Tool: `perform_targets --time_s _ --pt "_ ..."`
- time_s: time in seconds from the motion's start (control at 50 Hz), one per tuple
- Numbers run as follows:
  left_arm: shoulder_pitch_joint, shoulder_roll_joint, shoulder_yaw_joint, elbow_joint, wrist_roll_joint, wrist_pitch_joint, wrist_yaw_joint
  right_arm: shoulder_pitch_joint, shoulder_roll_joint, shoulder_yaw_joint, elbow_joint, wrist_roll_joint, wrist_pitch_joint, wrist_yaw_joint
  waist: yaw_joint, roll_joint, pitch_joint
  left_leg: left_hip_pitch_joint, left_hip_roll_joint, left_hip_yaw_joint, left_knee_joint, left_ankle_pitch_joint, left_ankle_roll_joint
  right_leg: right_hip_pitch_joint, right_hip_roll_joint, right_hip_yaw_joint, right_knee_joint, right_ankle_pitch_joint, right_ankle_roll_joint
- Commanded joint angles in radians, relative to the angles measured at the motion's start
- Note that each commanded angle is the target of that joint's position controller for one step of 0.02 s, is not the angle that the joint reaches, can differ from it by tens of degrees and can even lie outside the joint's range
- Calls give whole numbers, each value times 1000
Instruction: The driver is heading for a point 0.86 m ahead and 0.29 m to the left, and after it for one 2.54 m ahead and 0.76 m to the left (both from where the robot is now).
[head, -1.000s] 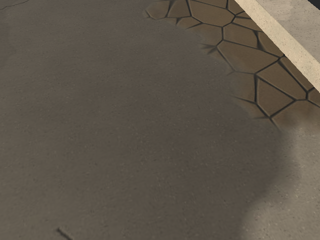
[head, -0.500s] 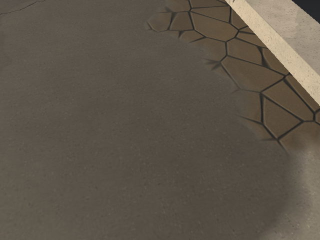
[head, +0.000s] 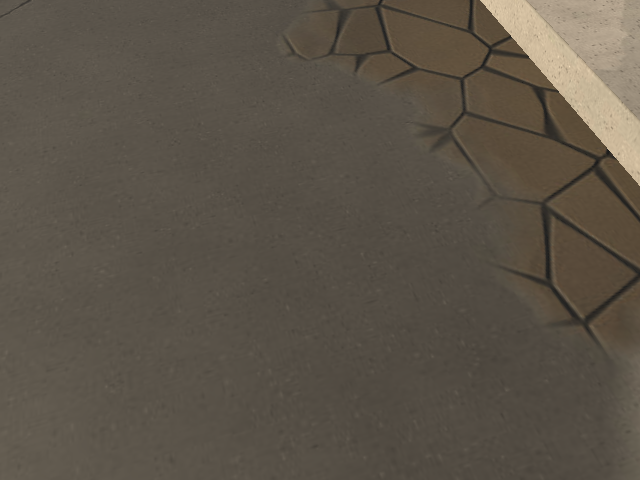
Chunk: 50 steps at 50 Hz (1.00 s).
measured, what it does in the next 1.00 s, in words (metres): walks ahead: left foot, then right foot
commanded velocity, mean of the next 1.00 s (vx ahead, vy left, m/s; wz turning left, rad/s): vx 0.50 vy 0.00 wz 0.07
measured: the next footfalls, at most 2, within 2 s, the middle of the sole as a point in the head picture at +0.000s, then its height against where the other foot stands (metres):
left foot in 0.46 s outside the picture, level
right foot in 1.00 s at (355, 346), level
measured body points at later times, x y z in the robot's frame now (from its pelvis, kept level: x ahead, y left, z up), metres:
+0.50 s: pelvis +0.29 +0.06 +0.00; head +0.32 +0.08 +0.45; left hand +0.26 +0.33 -0.15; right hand +0.48 -0.18 -0.10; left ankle +0.39 +0.16 -0.72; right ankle +0.12 -0.08 -0.68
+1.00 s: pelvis +0.56 +0.04 +0.00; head +0.59 +0.04 +0.45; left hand +0.77 +0.28 -0.09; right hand +0.52 -0.23 -0.14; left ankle +0.39 +0.16 -0.72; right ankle +0.70 -0.07 -0.72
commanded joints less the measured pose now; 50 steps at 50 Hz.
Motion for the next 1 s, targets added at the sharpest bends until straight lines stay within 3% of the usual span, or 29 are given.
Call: perform_targets --time_s 0.02,0.04,0.06,0.1,0.16,0.2,0.26,0.32,0.36,0.4,0.42,0.44,0.46,0.48,0.5,0.52,0.54,0.56,0.6,0.64,0.68,0.74,0.8,0.86,0.92,0.96,0.98,1.0 --pt "146 97 18 15 4 -8 -1 -93 -133 -28 -114 23 -47 -7 79 -12 -127 -512 108 -38 244 101 24 457 -329 471 -330 -89 -195" --pt "113 67 8 16 16 -18 -6 -85 -128 -39 -113 7 -34 -17 37 -14 -97 -440 143 -39 183 142 25 340 -289 391 -359 -28 -171" --pt "109 59 4 26 20 -19 -11 -48 -96 -38 -109 2 -18 -21 7 -42 -88 -385 159 -41 152 154 23 268 -269 345 -385 -23 -168" --pt "142 85 8 48 15 -20 -5 -44 -60 -34 -117 0 3 -26 -9 -65 -50 -376 179 -26 75 159 8 183 -255 287 -433 -12 -180" --pt "205 140 19 64 17 -19 21 -175 -90 -40 -170 -15 9 -31 12 -57 -9 -481 197 -12 -92 312 -29 192 -251 241 -468 24 -184" --pt "242 149 20 68 12 -13 31 -250 -86 -38 -192 -18 6 -24 33 -51 -6 -500 186 2 -236 435 -37 228 -232 200 -463 65 -159" --pt "303 162 22 80 0 -6 36 -364 -67 -26 -217 -10 0 -11 73 -52 0 -449 140 45 -427 547 -40 266 -208 143 -449 88 -125" --pt "367 171 25 103 -9 4 36 -455 -71 -18 -247 0 -2 6 107 -58 17 -458 119 52 -519 526 -38 365 -242 148 -410 71 -121" --pt "388 178 30 114 -10 15 38 -485 -86 -18 -268 3 -8 20 105 -65 23 -467 110 45 -563 462 -17 442 -282 164 -366 83 -110" --pt "377 193 36 113 -10 26 41 -448 -115 -26 -269 4 -15 28 67 -85 3 -399 91 55 -595 385 11 486 -308 175 -306 170 -90" --pt "350 197 37 106 -11 32 42 -375 -140 -39 -252 2 -18 29 17 -92 -38 -289 62 80 -617 367 30 487 -292 154 -221 318 -72" --pt "340 173 28 99 -6 37 42 -215 -186 -65 -201 -1 -20 25 -54 -72 -134 -80 36 98 -624 371 60 447 -237 109 -36 442 -46" --pt "345 131 10 72 12 36 42 -20 -269 -89 -160 -15 -19 15 -114 38 -293 225 203 -89 -598 392 126 260 -173 50 284 255 -8" --pt "461 -5 -28 64 9 11 31 44 -348 -104 -131 -19 -13 22 -51 321 -408 560 416 -568 -724 220 290 -153 18 45 627 -350 55" --pt "411 102 -6 75 -15 -13 27 40 -241 -75 -140 -16 -15 25 -82 228 -408 558 406 -662 -800 112 274 -273 -21 187 760 -450 39" --pt "315 159 9 47 -36 -27 24 -52 -194 -60 -160 -14 -19 22 -72 169 -267 441 372 -508 -803 162 224 -340 -73 178 783 -368 18" --pt "264 154 9 38 -33 -29 31 -135 -169 -50 -181 -19 -19 22 -43 87 -197 301 334 -383 -820 274 201 -306 -125 152 747 -275 16" --pt "239 146 15 37 -16 -23 37 -188 -141 -42 -187 -26 -20 25 -16 53 -137 176 297 -295 -850 362 190 -262 -156 145 680 -216 20" --pt "270 110 18 43 -10 5 38 -203 -111 -32 -176 -35 -23 30 33 77 -112 63 257 -206 -907 419 179 -162 -186 149 602 -159 24" --pt "263 86 17 40 -7 22 40 -172 -134 -38 -159 -28 -27 24 46 65 -85 29 250 -155 -945 467 193 -170 -192 138 535 -123 37" --pt "194 89 20 15 2 27 41 -141 -160 -45 -145 -28 -26 12 37 44 -55 39 252 -125 -971 494 198 -233 -195 136 435 -37 55" --pt "89 79 19 -18 8 24 36 -99 -158 -43 -129 -21 -16 -2 13 47 -27 44 222 -68 -988 493 176 -248 -181 122 259 120 71" --pt "-22 69 13 -49 4 15 29 -46 -167 -45 -110 -12 -11 -8 -18 47 1 45 199 -51 -987 456 161 -201 -139 100 94 212 81" --pt "-104 73 7 -77 -4 4 16 1 -172 -49 -90 -4 -1 -13 -41 55 24 94 217 -75 -949 435 161 -182 -114 101 2 203 84" --pt "-110 105 14 -94 -8 -14 3 1 -183 -59 -84 1 12 -22 -17 76 19 144 252 -121 -879 448 143 -118 -102 121 -65 136 68" --pt "-18 143 31 -75 -9 -23 4 -28 -193 -65 -93 0 21 -24 41 100 -29 143 244 -132 -782 571 122 36 -74 96 -90 69 47" --pt "123 184 53 -34 -5 -26 11 -42 -171 -57 -104 -3 24 -23 104 88 -118 101 188 -100 -632 661 95 234 -67 87 -94 61 20" --pt "308 252 73 -3 13 -29 20 -58 -128 -40 -138 -16 25 -22 173 7 -276 -73 113 -46 -339 498 57 534 -221 235 -54 46 -40"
